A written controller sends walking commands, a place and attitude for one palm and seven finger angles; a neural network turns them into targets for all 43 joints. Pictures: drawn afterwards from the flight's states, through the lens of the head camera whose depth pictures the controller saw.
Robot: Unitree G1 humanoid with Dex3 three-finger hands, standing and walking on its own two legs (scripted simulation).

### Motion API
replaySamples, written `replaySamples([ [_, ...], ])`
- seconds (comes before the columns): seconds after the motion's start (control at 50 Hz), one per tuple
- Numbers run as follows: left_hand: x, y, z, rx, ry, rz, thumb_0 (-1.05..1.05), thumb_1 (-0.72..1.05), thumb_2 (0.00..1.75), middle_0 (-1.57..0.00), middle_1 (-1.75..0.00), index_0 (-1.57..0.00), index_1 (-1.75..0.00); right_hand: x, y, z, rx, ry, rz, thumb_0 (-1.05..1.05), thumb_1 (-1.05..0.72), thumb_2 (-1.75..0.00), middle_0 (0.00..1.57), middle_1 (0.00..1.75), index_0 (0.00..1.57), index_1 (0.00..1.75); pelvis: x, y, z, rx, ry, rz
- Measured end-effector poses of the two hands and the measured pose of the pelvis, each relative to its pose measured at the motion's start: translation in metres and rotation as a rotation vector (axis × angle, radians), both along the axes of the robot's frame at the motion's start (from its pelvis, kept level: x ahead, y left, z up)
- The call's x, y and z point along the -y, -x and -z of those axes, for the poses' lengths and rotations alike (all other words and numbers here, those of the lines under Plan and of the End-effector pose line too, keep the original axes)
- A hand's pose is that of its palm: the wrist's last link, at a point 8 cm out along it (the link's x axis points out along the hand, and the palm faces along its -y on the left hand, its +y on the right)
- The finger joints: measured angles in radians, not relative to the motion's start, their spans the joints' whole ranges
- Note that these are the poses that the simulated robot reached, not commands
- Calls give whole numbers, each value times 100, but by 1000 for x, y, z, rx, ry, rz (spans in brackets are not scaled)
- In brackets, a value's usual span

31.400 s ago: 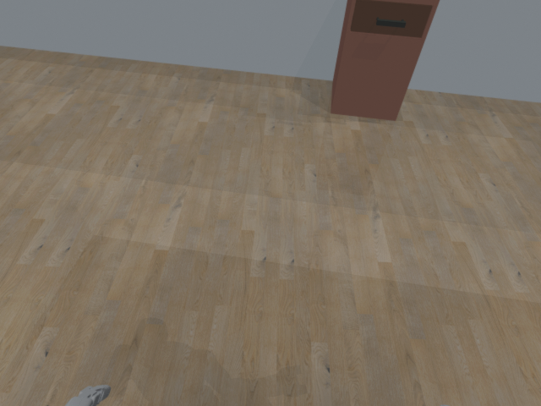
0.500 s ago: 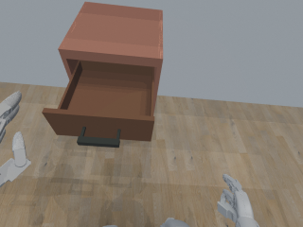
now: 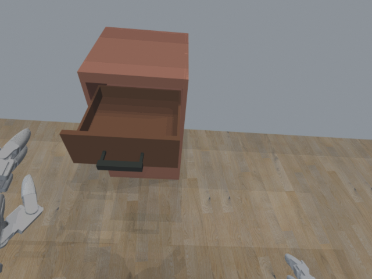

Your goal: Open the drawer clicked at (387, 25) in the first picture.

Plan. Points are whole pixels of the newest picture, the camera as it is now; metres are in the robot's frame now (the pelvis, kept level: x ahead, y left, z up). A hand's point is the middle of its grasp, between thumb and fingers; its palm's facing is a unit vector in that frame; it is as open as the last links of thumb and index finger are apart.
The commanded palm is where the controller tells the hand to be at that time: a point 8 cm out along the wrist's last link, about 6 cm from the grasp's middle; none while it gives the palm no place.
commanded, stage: stop stepping back and stand still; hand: left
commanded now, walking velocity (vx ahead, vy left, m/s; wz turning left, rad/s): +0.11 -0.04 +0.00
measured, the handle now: (121, 160) +0.51 +0.22 -0.15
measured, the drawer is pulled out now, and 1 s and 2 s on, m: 0.29 0.29 0.29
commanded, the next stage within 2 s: let the arm hang, fingers relaxed in 0.28 s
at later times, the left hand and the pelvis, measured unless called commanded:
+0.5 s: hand (62, 240) +0.20 +0.25 +0.00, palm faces +0.17 -0.89 -0.42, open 7.4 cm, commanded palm none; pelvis +0.00 +0.01 -0.01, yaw +2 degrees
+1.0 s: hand out of the picture -0.05 +0.20 -0.16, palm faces +0.02 -0.97 -0.24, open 7.3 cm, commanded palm none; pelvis +0.00 +0.01 +0.01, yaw +1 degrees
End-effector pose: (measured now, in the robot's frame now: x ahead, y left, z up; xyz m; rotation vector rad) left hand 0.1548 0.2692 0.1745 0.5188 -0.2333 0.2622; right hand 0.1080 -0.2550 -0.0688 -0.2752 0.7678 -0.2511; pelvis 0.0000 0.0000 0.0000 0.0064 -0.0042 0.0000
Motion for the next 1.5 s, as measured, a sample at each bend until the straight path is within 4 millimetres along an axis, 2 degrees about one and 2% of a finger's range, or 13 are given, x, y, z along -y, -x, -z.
replaySamples([
  [0.12, 3, 12, -24, 72, -106, 12, 1, 89, 90, -21, -30, -21, -30, -8, -10, 12, 26, -65, -36, 1, -90, -90, 20, 30, 21, 30, 6, 7, 5, 14, 22, -9],
  [0.3, -13, 13, 11, -22, 39, -77, 1, 89, 90, -21, -30, -21, -30, -24, -23, 6, 32, -70, -54, 1, -90, -90, 20, 30, 21, 30, -3, 7, 2, 13, 5, 3],
  [0.4, -10, 3, 14, -35, 15, -54, 1, 89, 90, -21, -30, -21, -30, -33, -37, 7, 37, -87, -107, 1, -90, -90, 20, 30, 21, 30, -3, 1, 2, 0, 9, -15],
  [0.44, -16, -11, 54, -188, 51, -62, 0, 89, 90, -20, -30, -21, -30, -32, -42, 21, -10, -110, -136, 1, -90, -90, 20, 30, 21, 30, -6, 1, 5, -13, 15, -28],
  [0.52, -18, -11, 178, -681, 245, -155, 0, 90, 90, -20, -30, -20, -30, -30, -34, 42, -109, -140, -112, 1, -90, -90, 20, 30, 21, 30, -10, -1, 8, -13, 13, -34],
  [0.58, 5, 24, 254, -1011, 364, -181, 0, 91, 90, -20, -30, -20, -29, -31, -13, 47, -183, -139, -83, 1, -90, -90, 20, 30, 21, 30, -9, -1, 8, 8, 5, -26],
  [0.66, 47, 88, 308, -1318, 495, -178, 1, 91, 90, -20, -30, -20, -29, -31, 28, 50, -324, -126, -46, 1, -90, -90, 20, 30, 21, 30, -7, 1, 3, 28, 9, -18],
  [0.82, 28, 172, 314, -1536, 502, -337, -2, 98, 90, -20, -30, -21, -30, -28, 106, 59, -596, -137, 22, 1, -92, -90, 20, 30, 20, 30, -4, 4, -5, 28, 19, -23],
  [0.94, 22, 205, 306, -1634, 477, -400, -1, 94, 90, -20, -30, -20, -29, -40, 138, 68, -674, -187, 53, 1, -91, -90, 20, 30, 20, 30, -7, 4, -6, 35, 14, -19],
  [1.04, 28, 206, 306, -1642, 477, -399, 0, 92, 90, -20, -30, -20, -29, -56, 150, 73, -698, -234, 56, 0, -91, -90, 20, 30, 20, 30, -7, 5, -7, 40, 11, -16],
  [1.2, 48, 184, 311, -1596, 502, -341, 0, 91, 90, -20, -30, -20, -29, -71, 154, 77, -693, -280, 63, 0, -91, -90, 20, 30, 20, 30, -5, 7, -7, 43, 6, -11],
  [1.3, 58, 173, 314, -1576, 507, -314, 0, 92, 90, -20, -30, -20, -29, -71, 154, 77, -680, -283, 75, 0, -91, -90, 20, 30, 20, 30, -3, 6, -6, 44, 4, -7],
  [1.5, 61, 176, 313, -1586, 517, -332, 0, 92, 90, -20, -30, -20, -29, -61, 155, 76, -694, -268, 86, 0, -91, -90, 20, 30, 20, 30, 2, 3, -7, 40, 4, -8],
])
